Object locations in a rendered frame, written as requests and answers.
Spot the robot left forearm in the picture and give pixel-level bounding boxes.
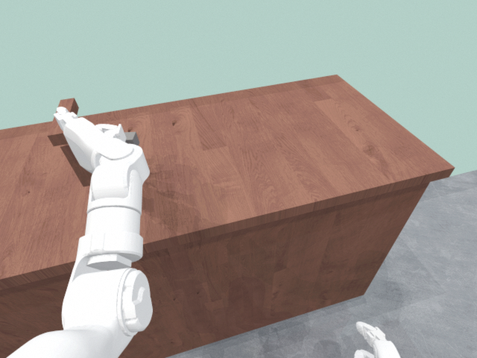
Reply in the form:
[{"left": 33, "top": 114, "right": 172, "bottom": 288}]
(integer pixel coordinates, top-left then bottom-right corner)
[{"left": 62, "top": 138, "right": 150, "bottom": 329}]

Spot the robot left hand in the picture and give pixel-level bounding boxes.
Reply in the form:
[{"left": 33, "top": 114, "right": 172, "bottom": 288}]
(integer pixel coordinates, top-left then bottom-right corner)
[{"left": 54, "top": 107, "right": 126, "bottom": 173}]

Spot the robot right hand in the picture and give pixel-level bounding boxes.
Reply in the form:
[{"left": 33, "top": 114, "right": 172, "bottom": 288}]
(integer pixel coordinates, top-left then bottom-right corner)
[{"left": 354, "top": 321, "right": 401, "bottom": 358}]

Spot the tap lever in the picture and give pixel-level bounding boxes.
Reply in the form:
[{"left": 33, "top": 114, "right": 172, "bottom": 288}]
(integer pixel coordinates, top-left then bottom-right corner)
[{"left": 124, "top": 132, "right": 139, "bottom": 146}]

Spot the counter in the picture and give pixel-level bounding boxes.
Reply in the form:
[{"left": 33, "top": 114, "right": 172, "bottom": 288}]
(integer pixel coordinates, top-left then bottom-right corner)
[{"left": 0, "top": 75, "right": 455, "bottom": 358}]

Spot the robot left upper arm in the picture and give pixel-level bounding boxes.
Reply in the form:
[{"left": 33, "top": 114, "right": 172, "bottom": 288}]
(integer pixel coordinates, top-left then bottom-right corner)
[{"left": 7, "top": 268, "right": 153, "bottom": 358}]

